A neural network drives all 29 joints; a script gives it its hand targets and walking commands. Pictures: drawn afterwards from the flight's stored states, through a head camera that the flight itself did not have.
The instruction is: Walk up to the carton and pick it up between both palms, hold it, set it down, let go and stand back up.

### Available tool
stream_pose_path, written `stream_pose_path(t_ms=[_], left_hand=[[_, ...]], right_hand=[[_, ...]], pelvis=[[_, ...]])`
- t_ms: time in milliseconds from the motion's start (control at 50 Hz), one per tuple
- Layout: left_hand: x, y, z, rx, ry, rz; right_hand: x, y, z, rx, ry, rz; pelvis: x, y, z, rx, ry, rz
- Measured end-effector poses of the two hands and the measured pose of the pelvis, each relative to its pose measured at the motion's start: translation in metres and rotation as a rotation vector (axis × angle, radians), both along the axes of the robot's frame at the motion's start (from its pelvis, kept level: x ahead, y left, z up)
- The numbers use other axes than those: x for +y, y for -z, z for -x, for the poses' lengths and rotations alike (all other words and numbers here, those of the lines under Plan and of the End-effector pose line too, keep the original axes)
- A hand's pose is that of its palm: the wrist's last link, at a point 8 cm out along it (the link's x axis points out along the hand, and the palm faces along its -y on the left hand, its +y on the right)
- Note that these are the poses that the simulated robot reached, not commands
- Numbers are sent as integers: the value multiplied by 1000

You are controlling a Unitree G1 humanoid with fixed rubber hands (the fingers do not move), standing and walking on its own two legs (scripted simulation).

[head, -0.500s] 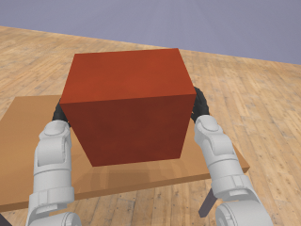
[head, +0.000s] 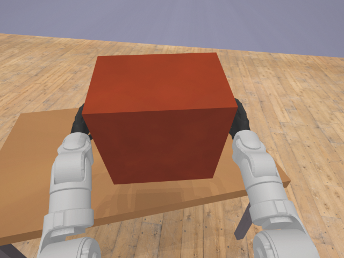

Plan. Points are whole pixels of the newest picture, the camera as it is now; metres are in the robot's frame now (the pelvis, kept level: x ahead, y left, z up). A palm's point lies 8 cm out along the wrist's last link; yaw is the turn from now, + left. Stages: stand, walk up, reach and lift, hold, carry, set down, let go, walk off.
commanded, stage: hold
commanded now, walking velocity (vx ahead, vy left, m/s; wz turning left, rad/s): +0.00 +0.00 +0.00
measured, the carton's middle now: (161, 123) +0.42 +0.01 +0.15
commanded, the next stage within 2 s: none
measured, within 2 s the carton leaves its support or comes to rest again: neither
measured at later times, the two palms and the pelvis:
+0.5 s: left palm (75, 145) +0.35 +0.19 +0.15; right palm (232, 137) +0.36 -0.16 +0.15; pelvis +0.00 +0.00 +0.00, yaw +2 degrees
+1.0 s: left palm (69, 143) +0.35 +0.21 +0.16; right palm (227, 125) +0.37 -0.15 +0.18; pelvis +0.01 -0.01 +0.00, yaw +2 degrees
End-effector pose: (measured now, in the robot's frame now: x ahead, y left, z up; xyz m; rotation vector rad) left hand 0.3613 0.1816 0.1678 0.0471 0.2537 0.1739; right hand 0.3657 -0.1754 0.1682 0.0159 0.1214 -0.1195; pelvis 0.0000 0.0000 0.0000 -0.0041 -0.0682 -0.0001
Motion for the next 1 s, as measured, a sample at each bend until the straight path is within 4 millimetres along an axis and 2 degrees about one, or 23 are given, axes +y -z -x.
stream_pose_path(t_ms=[160,320,420,560,720,880,1000], left_hand=[[17,1,5,-5,-31,30],[28,17,13,21,-38,18],[23,20,14,25,-20,-18],[6,14,9,26,16,-33],[-2,2,1,6,6,-9],[14,0,4,-7,-28,27],[27,12,11,13,-42,34]], right_hand=[[18,-15,-6,-6,-35,19],[31,-3,-4,18,-30,10],[25,7,2,20,-7,-10],[7,16,9,23,23,-23],[-2,4,3,3,7,-7],[14,-15,-6,-11,-33,19],[29,-11,-6,8,-40,19]], pelvis=[[-9,0,-6,-38,-19,1],[-9,0,-6,-46,-48,7],[-4,0,-3,-34,-50,12],[4,0,2,-17,-27,9],[2,0,1,0,2,0],[-9,0,-5,-34,-13,0],[-12,0,-7,-50,-39,3]])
